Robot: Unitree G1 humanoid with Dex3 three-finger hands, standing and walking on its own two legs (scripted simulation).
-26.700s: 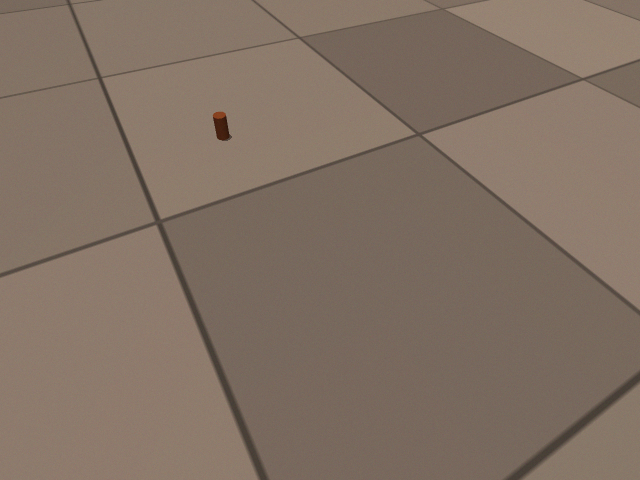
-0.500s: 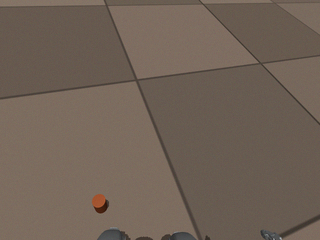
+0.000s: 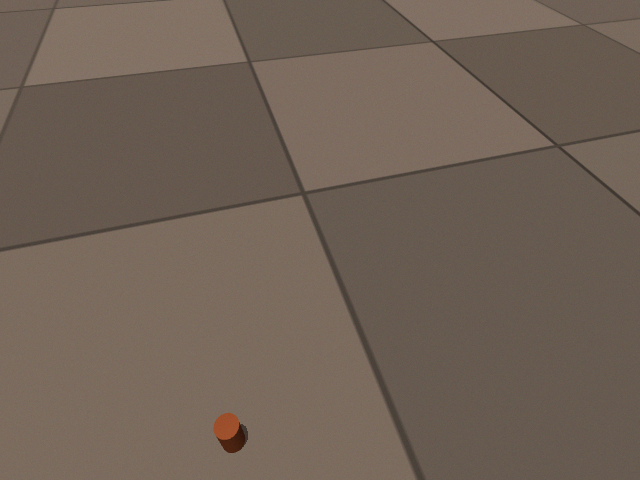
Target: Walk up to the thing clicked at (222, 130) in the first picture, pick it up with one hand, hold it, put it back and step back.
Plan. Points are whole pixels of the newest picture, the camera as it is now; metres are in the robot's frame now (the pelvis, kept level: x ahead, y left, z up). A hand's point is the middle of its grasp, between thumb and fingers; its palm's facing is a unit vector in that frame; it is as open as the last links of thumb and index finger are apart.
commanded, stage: walk up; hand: left
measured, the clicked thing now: (230, 433) +0.38 +0.23 -0.70
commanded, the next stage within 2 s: none
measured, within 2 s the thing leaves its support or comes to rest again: neither
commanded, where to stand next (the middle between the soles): +0.03 +0.00 m, yaw +0 degrees
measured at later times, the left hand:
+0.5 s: hand out of the picture +0.08 +0.26 -0.15, palm faces +0.05 -0.87 -0.49, open 7.4 cm
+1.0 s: hand out of the picture +0.06 +0.25 -0.14, palm faces -0.09 -0.92 -0.38, open 7.4 cm
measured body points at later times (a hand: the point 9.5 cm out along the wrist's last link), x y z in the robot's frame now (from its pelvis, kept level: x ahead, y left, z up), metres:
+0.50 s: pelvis -0.04 -0.02 -0.03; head +0.01 -0.05 +0.42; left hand +0.07 +0.30 -0.11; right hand +0.04 -0.35 -0.17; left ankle -0.09 +0.11 -0.70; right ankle +0.15 -0.15 -0.73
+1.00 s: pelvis +0.00 -0.03 +0.00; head +0.02 -0.03 +0.45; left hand +0.06 +0.29 -0.12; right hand -0.01 -0.37 -0.11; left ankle -0.09 +0.10 -0.73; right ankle +0.07 -0.15 -0.73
